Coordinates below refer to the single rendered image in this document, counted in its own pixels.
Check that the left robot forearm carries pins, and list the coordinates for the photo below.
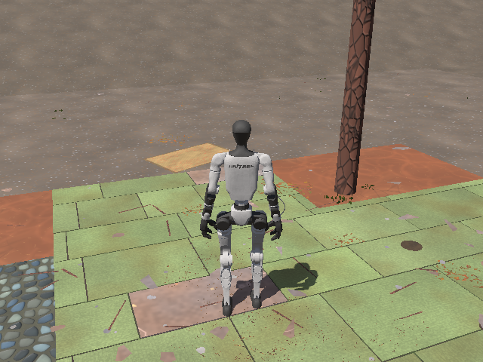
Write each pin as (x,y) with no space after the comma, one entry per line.
(208,205)

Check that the right robot upper arm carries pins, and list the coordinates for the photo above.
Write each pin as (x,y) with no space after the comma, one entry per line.
(268,174)

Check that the right robot hand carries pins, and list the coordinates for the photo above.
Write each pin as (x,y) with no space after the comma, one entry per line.
(277,231)

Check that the robot shin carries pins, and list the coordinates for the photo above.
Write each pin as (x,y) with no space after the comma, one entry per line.
(225,277)
(257,273)

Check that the left robot hand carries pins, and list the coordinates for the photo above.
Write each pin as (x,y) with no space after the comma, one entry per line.
(204,228)

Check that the robot right shin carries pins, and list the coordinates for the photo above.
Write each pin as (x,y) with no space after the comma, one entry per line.
(257,273)

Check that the robot left shin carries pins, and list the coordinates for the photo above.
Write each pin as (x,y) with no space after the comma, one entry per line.
(225,277)

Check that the right robot forearm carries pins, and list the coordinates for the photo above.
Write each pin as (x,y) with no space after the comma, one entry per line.
(273,206)

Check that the left robot upper arm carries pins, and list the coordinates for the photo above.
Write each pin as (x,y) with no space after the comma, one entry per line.
(214,175)

